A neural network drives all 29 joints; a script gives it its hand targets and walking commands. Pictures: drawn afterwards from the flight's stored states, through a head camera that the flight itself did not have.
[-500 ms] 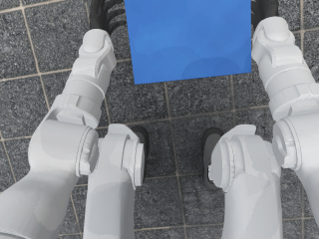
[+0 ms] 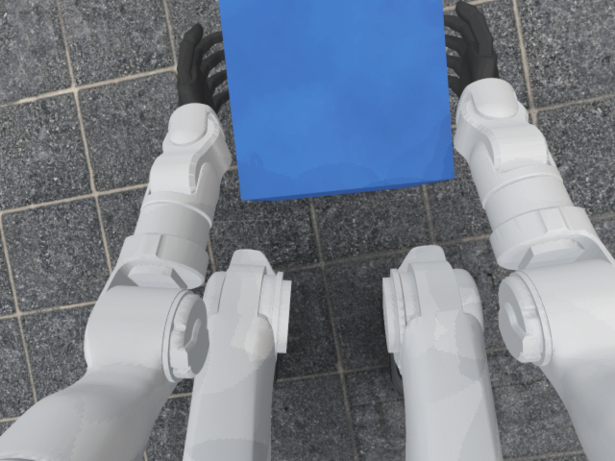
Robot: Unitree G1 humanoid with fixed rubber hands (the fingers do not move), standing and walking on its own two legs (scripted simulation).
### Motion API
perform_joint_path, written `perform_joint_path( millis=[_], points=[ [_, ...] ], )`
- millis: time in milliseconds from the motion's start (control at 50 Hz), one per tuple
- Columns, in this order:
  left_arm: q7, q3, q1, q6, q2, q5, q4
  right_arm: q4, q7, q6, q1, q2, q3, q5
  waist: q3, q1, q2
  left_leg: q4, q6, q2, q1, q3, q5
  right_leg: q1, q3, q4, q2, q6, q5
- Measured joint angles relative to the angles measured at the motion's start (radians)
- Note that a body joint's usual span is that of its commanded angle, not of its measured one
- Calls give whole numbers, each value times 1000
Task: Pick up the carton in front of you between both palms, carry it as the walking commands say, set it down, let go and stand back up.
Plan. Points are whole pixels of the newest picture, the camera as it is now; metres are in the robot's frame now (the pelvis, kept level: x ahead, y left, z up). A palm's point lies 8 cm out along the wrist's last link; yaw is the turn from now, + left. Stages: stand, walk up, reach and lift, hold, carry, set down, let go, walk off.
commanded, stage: reach and lift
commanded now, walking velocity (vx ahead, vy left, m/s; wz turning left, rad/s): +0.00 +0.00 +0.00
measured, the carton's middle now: (335, 115) +0.50 -0.02 -0.19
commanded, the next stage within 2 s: none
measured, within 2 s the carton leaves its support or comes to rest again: neither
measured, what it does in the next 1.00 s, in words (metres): rises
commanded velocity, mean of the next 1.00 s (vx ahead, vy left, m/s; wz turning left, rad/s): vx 0.00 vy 0.00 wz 0.00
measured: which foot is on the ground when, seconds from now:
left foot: down 0.00-1.00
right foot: down 0.00-1.00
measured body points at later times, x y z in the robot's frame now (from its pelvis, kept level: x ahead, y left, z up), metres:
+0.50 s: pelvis +0.01 +0.00 +0.13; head +0.25 -0.02 +0.51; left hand +0.49 +0.13 +0.06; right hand +0.48 -0.17 +0.05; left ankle +0.12 +0.13 -0.34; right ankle +0.12 -0.13 -0.34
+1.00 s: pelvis +0.06 +0.00 +0.27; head +0.19 -0.01 +0.70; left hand +0.45 +0.14 +0.23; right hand +0.44 -0.17 +0.22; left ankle +0.12 +0.13 -0.34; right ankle +0.12 -0.13 -0.34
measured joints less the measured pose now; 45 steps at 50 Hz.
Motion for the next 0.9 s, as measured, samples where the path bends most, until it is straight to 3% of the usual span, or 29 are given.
perform_joint_path(
  millis=[60,180,280,380,580,900],
  points=[
    [-30,57,57,41,-47,61,-54,-48,18,40,59,37,-72,-54,-73,1,-6,-37,3,2,39,-2,-4,37,6,-41,13,6,2],
    [-81,221,78,106,-124,242,-46,-19,68,92,87,111,-240,-219,-209,6,-23,-157,12,0,109,-8,11,104,15,-167,32,7,27],
    [-109,274,106,132,-152,322,-70,-39,88,108,121,157,-315,-309,-273,7,-29,-259,14,-7,164,-18,31,160,19,-270,36,3,47],
    [-123,266,156,145,-166,330,-123,-106,92,118,180,190,-328,-328,-307,6,-28,-342,14,-12,223,-26,43,220,23,-352,34,1,54],
    [-119,197,294,161,-186,286,-206,-229,77,143,340,227,-283,-286,-348,7,-23,-479,27,-9,396,-38,34,398,30,-493,32,-2,44],
    [-131,155,502,136,-222,304,-182,-223,77,112,563,288,-274,-299,-385,6,-29,-786,50,4,835,-58,55,840,46,-802,25,-16,61]
  ],
)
